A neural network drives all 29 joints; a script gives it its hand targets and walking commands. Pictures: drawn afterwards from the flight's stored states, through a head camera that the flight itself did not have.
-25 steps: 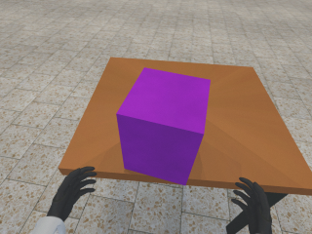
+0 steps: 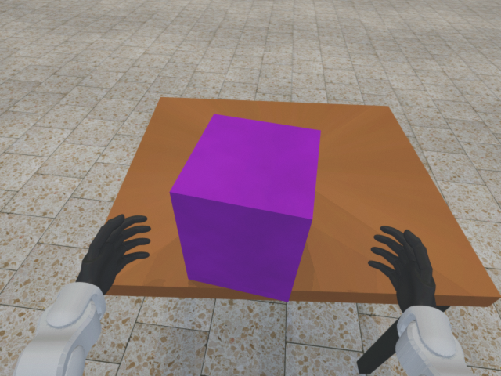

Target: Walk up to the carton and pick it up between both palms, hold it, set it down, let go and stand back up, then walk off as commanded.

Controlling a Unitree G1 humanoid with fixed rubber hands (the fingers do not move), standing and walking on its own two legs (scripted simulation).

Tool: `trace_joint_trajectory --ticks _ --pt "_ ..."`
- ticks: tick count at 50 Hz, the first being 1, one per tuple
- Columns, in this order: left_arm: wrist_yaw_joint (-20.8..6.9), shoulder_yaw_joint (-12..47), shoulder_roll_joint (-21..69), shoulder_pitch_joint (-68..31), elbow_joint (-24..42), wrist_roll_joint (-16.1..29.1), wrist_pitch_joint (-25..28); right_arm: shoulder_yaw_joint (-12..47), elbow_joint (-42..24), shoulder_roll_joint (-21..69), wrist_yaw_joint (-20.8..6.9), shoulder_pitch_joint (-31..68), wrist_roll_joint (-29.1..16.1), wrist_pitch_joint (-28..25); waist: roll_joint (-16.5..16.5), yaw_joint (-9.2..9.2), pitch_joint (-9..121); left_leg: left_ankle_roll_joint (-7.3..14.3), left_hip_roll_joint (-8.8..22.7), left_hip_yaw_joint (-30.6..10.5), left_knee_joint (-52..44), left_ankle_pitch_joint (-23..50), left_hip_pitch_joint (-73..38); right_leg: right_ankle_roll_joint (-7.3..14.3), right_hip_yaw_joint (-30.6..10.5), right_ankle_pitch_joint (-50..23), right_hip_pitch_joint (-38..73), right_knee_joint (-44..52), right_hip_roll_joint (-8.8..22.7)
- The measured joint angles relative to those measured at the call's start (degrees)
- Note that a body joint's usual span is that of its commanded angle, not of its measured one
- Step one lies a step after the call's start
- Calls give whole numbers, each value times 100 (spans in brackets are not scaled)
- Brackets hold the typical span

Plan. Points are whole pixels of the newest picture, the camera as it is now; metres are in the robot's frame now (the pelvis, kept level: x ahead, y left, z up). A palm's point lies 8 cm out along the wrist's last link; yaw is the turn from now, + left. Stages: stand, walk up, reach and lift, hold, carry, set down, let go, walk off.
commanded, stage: reach and lift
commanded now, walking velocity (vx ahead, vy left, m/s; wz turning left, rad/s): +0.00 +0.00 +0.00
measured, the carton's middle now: (251, 208) +0.42 +0.01 +0.04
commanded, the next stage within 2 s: none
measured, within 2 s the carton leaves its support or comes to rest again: neither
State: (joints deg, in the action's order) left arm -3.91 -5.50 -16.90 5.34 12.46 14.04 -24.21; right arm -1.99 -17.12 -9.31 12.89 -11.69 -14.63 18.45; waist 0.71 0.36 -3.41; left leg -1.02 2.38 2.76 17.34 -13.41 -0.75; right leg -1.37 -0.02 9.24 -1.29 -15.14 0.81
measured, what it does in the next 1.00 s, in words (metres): stands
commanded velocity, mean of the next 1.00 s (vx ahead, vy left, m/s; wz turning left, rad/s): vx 0.00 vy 0.00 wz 0.00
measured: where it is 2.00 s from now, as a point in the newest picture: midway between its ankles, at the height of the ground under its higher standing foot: outside the picture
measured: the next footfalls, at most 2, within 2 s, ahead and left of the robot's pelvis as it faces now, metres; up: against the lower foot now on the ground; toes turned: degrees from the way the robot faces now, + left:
none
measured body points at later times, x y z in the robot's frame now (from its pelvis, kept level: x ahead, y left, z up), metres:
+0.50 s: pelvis -0.02 +0.00 +0.00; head -0.03 +0.02 +0.45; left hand +0.35 +0.20 +0.14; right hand +0.29 -0.22 +0.14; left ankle -0.04 +0.12 -0.75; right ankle -0.01 -0.14 -0.75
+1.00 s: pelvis -0.02 -0.01 +0.00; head -0.02 +0.02 +0.45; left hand +0.41 +0.19 +0.19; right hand +0.36 -0.22 +0.18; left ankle -0.04 +0.12 -0.75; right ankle -0.01 -0.14 -0.75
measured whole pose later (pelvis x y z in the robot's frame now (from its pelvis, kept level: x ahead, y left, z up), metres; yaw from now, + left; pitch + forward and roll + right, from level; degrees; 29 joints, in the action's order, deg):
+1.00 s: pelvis -0.02 -0.01 +0.00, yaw +1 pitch -1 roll -1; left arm -3.8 -6.2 -23.2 -43.0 -23.2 11.2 -36.5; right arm -3.1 21.2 -14.0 14.2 37.3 -22.1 26.6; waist 2.9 6.5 0.8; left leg -1.3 2.7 1.4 19.3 -11.7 7.0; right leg -1.0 1.1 7.0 -7.8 -15.4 0.5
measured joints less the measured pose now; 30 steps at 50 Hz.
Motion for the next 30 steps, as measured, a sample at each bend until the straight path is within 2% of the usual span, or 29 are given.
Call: trace_joint_trajectory --ticks 6,12,18,25,30 --pt "-78 -139 48 -463 -287 -145 -417 66 284 -85 58 432 -173 285 -9 70 -12 -9 9 0 24 7 18 4 -1 -25 -8 3 -9" --pt "-84 -246 -6 -1052 -386 -126 -611 -109 325 -142 116 1063 -135 398 -5 170 112 11 -5 26 38 62 180 -15 -33 -99 -174 6 3" --pt "-132 -292 -55 -1924 -996 -260 -966 -115 1149 -303 91 1862 -311 696 124 274 93 21 6 62 61 98 168 0 -71 -163 -167 6 -11" --pt "0 -321 -102 -2768 -1616 -311 -1157 -191 1607 -287 50 2652 -429 760 167 296 128 28 8 97 151 143 445 -1 -114 -226 -455 -78 -13" --pt "41 -279 -244 -3327 -2066 -289 -1251 -251 2239 -294 32 3370 -469 804 171 359 191 24 4 33 212 164 640 4 -54 -245 -604 -96 -6"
